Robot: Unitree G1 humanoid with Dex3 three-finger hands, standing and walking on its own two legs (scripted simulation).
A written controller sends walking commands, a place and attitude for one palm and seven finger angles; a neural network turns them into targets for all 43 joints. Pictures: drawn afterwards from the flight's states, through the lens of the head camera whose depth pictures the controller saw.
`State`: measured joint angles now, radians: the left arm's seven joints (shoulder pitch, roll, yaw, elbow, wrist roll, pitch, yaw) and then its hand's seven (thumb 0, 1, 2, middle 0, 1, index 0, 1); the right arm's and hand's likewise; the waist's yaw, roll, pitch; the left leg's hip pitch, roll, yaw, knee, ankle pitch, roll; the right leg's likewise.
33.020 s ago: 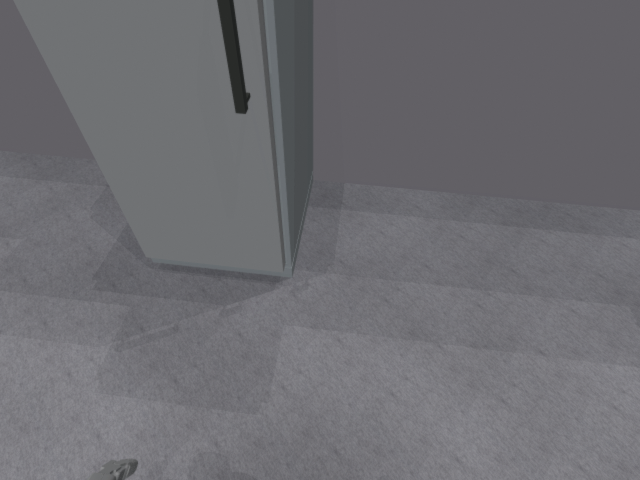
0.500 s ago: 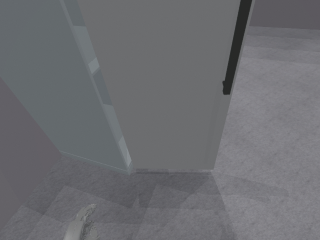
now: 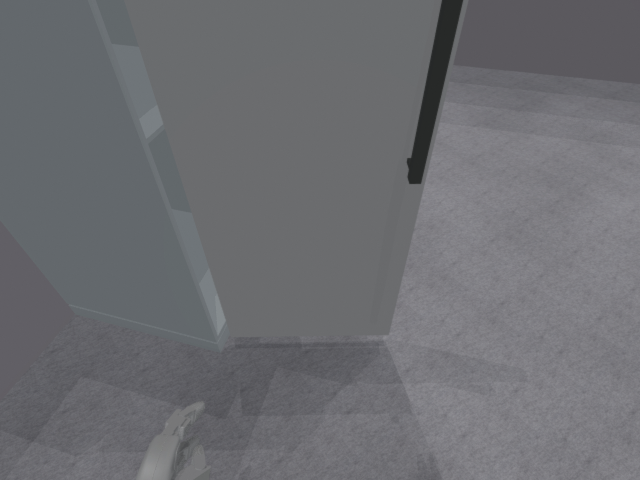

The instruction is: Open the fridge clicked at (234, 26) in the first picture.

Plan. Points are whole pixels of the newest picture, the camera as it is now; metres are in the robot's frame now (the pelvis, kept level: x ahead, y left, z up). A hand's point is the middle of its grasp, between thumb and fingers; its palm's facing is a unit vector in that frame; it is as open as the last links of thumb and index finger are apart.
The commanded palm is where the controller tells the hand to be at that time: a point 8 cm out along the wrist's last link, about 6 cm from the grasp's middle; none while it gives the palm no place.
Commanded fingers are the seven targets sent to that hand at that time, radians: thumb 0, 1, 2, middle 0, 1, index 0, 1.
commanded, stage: stop stepping back and stand still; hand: right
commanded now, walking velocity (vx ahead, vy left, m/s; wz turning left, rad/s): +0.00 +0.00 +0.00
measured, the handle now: (433, 67) +0.69 -0.14 +0.23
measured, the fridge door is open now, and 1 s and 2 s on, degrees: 74 74 74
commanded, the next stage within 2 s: let the arm hang, fingers relaxed in 0.02 s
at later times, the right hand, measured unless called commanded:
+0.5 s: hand out of the picture +0.01 -0.19 -0.18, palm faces +0.07 +0.98 -0.17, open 7.0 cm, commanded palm none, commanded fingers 0.00 -0.90 -0.90 0.20 0.30 0.20 0.30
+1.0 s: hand out of the picture +0.00 -0.22 -0.16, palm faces +0.06 +0.97 -0.22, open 7.3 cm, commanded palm none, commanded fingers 0.00 -0.90 -0.90 0.20 0.30 0.20 0.30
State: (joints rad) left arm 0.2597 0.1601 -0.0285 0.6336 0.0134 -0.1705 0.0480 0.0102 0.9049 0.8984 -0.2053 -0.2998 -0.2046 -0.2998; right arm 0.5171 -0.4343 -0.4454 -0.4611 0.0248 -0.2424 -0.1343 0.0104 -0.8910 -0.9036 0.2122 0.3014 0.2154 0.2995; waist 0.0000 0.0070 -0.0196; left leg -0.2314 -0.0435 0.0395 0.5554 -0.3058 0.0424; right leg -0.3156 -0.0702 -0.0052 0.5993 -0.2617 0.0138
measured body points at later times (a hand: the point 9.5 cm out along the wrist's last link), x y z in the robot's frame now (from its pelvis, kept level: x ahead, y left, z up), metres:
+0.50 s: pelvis -0.01 +0.00 +0.00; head +0.02 -0.03 +0.45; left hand +0.05 +0.26 -0.13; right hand +0.00 -0.24 -0.16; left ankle +0.00 +0.10 -0.73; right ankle +0.01 -0.13 -0.73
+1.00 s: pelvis -0.02 -0.03 +0.01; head +0.00 -0.03 +0.46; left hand +0.01 +0.20 -0.14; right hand +0.00 -0.28 -0.15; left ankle +0.00 +0.10 -0.73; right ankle +0.01 -0.13 -0.73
